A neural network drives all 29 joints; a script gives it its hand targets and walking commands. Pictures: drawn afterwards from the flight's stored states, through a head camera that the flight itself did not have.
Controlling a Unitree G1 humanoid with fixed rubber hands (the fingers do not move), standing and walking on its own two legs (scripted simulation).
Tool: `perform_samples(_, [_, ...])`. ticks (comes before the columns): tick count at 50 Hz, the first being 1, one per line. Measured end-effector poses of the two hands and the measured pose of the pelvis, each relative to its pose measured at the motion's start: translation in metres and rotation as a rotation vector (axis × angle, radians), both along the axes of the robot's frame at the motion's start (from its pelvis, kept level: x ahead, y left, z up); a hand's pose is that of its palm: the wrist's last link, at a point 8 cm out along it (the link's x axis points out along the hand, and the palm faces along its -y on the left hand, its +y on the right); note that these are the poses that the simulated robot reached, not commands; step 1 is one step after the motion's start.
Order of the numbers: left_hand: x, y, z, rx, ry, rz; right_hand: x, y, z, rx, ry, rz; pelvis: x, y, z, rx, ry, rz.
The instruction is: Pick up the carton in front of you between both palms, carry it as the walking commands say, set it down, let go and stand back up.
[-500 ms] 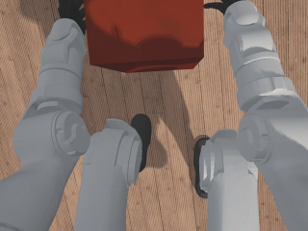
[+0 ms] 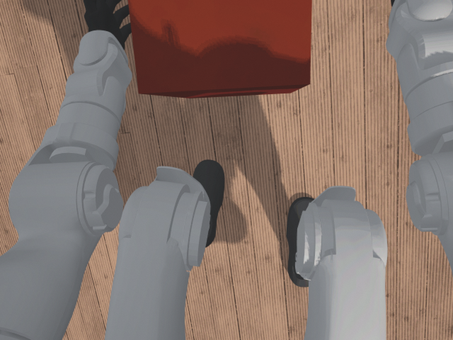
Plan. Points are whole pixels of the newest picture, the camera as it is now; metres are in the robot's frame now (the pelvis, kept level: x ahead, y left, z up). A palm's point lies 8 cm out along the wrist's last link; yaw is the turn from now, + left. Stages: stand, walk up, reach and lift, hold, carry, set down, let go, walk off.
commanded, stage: set down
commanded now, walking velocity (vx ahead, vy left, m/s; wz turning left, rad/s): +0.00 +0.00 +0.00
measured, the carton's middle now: (229, 27) +0.53 +0.08 -0.25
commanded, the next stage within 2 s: let go in 1.00 s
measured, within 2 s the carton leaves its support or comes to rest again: neither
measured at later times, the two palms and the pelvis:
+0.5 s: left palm out of the picture +0.50 +0.25 -0.01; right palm out of the picture +0.58 -0.13 -0.01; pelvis +0.01 +0.00 +0.10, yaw +0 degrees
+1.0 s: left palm out of the picture +0.49 +0.25 +0.14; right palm out of the picture +0.58 -0.14 +0.14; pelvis +0.04 +0.01 +0.24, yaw -1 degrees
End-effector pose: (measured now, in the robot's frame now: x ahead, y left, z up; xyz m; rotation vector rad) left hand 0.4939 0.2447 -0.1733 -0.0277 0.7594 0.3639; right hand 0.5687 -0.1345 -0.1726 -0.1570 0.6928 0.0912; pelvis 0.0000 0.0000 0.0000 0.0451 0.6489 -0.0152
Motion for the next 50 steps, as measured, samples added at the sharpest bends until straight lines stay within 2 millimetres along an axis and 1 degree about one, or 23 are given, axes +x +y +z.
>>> perform_samples(4, [0.004, 0.001, 0.017, 0.004, -0.056, 0.003, 0.01, 0.011, 0.021, 0.007, -0.047, 0.009, 0.0, 0.001, 0.004, -0.002, 0.019, 0.008])
perform_samples(8, [0.006, 0.002, 0.048, 0.004, -0.108, 0.001, 0.012, 0.018, 0.05, -0.001, -0.075, 0.007, 0.001, 0.001, 0.016, -0.008, 0.03, 0.021])
perform_samples(13, [0.002, 0.003, 0.088, -0.003, -0.11, 0.006, 0.01, 0.017, 0.09, -0.012, -0.055, -0.013, 0.003, 0.001, 0.043, -0.02, 0.062, 0.031])
perform_samples(18, [0.002, 0.001, 0.121, -0.004, -0.109, 0.002, 0.012, 0.012, 0.126, -0.011, -0.047, -0.024, 0.007, 0.002, 0.069, -0.029, 0.107, 0.031])
perform_samples(24, [0.004, 0.001, 0.154, 0.007, -0.118, -0.005, 0.014, 0.007, 0.158, -0.007, -0.056, -0.024, 0.013, 0.004, 0.096, -0.032, 0.149, 0.028])
perform_samples(31, [0.001, 0.006, 0.193, 0.014, -0.122, -0.005, 0.014, 0.004, 0.193, -0.008, -0.063, -0.015, 0.019, 0.005, 0.131, -0.032, 0.176, 0.027])
perform_samples(43, [-0.002, 0.009, 0.272, 0.006, -0.128, -0.009, 0.015, 0.001, 0.274, -0.004, -0.056, -0.004, 0.032, 0.005, 0.199, -0.035, 0.177, 0.029])
perform_samples(50, [-0.005, 0.009, 0.312, 0.009, -0.128, -0.014, 0.014, -0.002, 0.315, -0.002, -0.053, -0.002, 0.039, 0.006, 0.237, -0.038, 0.164, 0.025])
